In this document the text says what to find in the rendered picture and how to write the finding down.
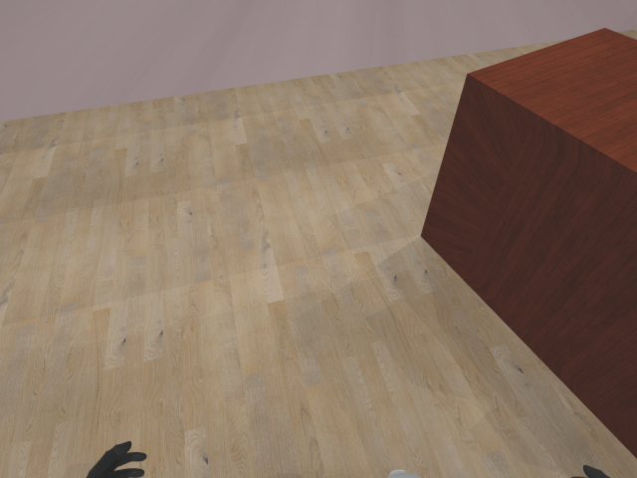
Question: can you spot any left robot hand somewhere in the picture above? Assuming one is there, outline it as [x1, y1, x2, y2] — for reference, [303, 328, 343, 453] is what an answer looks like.
[87, 441, 147, 478]

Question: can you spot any pedestal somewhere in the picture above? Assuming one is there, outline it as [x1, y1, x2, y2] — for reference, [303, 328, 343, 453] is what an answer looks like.
[421, 28, 637, 458]

